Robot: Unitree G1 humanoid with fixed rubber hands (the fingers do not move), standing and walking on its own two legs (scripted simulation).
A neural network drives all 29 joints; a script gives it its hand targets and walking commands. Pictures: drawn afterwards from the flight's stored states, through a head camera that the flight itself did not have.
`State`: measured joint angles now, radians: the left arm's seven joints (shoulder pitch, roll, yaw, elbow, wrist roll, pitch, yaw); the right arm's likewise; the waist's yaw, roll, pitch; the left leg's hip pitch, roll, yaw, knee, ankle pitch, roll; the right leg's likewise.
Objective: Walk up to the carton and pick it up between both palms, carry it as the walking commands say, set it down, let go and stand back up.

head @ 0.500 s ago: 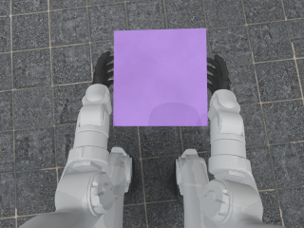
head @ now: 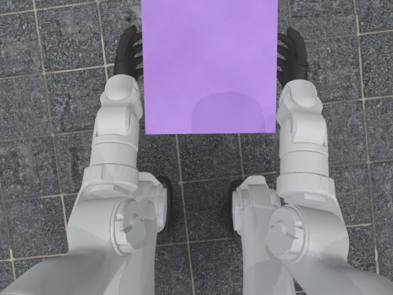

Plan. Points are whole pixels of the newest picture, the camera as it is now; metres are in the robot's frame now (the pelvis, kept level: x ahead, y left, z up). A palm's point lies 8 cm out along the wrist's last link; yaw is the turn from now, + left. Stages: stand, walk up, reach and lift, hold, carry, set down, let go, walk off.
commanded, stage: set down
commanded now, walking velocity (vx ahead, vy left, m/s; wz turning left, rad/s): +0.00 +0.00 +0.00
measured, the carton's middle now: (209, 79) +0.50 -0.02 -0.20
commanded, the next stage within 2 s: none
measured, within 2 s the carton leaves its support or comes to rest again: rests again in 1.72 s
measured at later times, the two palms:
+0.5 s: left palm (141, 64) +0.53 +0.12 -0.21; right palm (281, 67) +0.52 -0.17 -0.21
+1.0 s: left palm (141, 67) +0.54 +0.13 -0.25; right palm (271, 70) +0.53 -0.16 -0.25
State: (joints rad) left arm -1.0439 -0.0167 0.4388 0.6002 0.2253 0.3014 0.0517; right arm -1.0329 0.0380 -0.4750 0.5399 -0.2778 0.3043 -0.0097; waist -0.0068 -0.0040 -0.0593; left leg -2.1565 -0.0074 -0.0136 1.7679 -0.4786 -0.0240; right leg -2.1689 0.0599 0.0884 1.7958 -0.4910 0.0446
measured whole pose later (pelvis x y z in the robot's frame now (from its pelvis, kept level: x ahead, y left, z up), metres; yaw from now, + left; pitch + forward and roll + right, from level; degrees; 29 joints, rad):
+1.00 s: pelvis -0.01 +0.00 -0.07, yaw +1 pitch +42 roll +4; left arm -1.40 0.16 0.42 0.88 0.11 0.25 0.09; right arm -1.38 -0.18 -0.32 0.84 -0.12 0.25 -0.07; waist 0.00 0.00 0.28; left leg -2.25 -0.02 -0.02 2.04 -0.54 -0.04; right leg -2.27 0.08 0.09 2.08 -0.55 0.05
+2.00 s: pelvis +0.00 +0.00 -0.09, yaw +1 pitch +44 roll +2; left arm -1.42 0.17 0.41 0.98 0.11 0.20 0.07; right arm -1.38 -0.22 -0.32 0.97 -0.12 0.19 -0.04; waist -0.01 0.00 0.24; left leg -2.32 -0.05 -0.02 2.09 -0.55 -0.04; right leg -2.31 0.05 0.09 2.13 -0.59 0.05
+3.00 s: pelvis +0.00 +0.00 -0.09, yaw +1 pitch +39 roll +2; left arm -1.41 0.30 0.19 1.08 -0.13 0.04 0.13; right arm -1.38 -0.38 -0.15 1.03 0.13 0.02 -0.10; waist -0.01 0.00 0.38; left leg -2.25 -0.05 -0.02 2.11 -0.55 -0.04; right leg -2.24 0.05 0.09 2.15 -0.59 0.06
